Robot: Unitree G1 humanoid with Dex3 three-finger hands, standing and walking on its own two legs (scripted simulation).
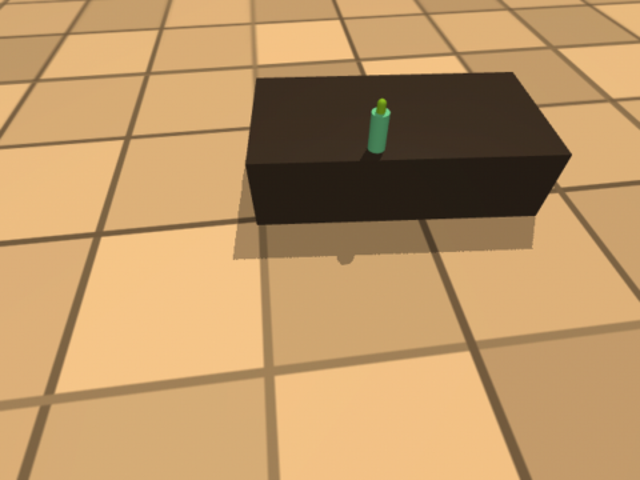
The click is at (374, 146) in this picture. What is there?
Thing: necked bottle
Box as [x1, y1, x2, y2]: [368, 99, 389, 152]
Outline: 384,99 379,99 377,102 377,106 373,108 371,111 368,149 372,152 383,151 385,145 389,110 385,107 386,102
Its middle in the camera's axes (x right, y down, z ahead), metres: +0.21 -0.43 +1.42
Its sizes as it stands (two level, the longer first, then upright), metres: 0.067 0.067 0.203
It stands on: a support 0.33 m high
